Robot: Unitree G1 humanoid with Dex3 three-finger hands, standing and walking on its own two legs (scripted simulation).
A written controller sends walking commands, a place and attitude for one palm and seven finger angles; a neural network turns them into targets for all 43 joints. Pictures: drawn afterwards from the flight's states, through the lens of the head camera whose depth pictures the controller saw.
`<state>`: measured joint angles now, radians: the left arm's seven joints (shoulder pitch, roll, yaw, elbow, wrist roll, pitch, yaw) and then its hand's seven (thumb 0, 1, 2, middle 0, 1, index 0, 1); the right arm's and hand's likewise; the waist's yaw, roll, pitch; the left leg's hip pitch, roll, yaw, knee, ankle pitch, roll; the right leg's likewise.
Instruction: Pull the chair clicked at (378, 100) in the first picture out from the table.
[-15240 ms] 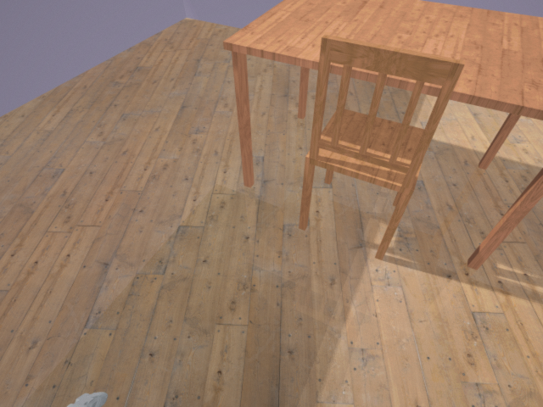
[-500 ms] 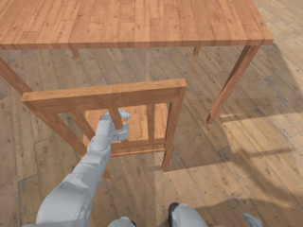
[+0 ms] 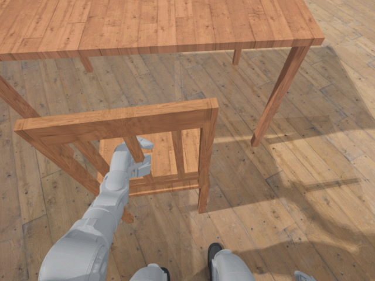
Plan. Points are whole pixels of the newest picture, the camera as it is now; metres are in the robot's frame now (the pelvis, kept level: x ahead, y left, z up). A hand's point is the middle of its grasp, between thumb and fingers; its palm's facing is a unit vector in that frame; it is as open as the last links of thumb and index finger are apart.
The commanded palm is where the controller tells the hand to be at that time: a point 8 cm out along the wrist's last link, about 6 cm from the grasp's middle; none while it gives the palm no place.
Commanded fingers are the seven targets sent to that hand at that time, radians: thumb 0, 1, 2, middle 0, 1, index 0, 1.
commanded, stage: step backward, pulling the chair out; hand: left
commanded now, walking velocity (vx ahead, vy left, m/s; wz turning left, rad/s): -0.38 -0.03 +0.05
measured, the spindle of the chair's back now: (140, 160) +0.40 +0.12 -0.08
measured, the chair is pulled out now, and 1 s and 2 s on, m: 0.25 0.28 0.34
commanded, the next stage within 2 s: none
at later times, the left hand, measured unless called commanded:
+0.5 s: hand (144, 167) +0.37 +0.10 -0.06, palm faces -0.07 -0.98 -0.18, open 5.4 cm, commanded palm +0.38 +0.16 -0.05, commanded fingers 0.00 0.90 0.90 -0.50 -1.45 -0.50 -1.45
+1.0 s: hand (142, 173) +0.36 +0.11 -0.06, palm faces -0.05 -0.98 -0.19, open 5.5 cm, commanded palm +0.36 +0.16 -0.05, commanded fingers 0.00 0.90 0.90 -0.50 -1.45 -0.50 -1.45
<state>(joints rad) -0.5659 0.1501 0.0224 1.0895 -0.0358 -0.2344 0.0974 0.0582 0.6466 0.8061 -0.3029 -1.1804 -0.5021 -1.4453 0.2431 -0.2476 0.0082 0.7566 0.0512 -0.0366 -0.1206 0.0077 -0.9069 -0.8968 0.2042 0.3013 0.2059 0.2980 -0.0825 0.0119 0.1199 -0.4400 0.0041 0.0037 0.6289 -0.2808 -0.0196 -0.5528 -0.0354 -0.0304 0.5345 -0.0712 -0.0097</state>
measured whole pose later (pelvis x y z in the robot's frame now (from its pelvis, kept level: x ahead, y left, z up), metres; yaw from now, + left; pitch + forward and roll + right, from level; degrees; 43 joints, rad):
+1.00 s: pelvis -0.02 -0.01 +0.00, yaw +1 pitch +3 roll +2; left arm -0.59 0.16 -0.01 1.09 -0.04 -0.20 0.08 0.07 0.65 0.80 -0.29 -1.20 -0.50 -1.45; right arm 0.24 -0.24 0.00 0.75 0.04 -0.03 -0.13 0.01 -0.91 -0.90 0.20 0.30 0.20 0.30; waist -0.06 -0.01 0.14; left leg -0.42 0.00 0.01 0.65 -0.28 -0.02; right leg -0.53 -0.05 -0.02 0.62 -0.13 -0.01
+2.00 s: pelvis -0.08 +0.00 +0.00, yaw +2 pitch +2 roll +0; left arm -0.61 0.16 0.02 1.13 -0.04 -0.19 0.09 0.07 0.66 0.79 -0.27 -1.21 -0.50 -1.45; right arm 0.21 -0.28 0.01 0.79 0.05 -0.04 -0.13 0.01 -0.91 -0.90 0.20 0.30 0.21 0.30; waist -0.09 0.01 0.16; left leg -0.43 0.01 0.01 0.62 -0.23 -0.02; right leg -0.48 -0.04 -0.03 0.55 -0.11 0.01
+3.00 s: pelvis -0.16 +0.00 +0.00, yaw +0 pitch +1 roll +0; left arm -0.60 0.18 0.05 1.08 -0.03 -0.18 0.08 0.07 0.65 0.80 -0.30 -1.23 -0.50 -1.45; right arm 0.20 -0.23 0.00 0.76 0.02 -0.02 -0.10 0.01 -0.91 -0.90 0.20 0.30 0.20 0.30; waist -0.05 0.02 0.20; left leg -0.39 0.08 0.01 0.64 -0.28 -0.05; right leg -0.44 -0.01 -0.04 0.59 -0.18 -0.01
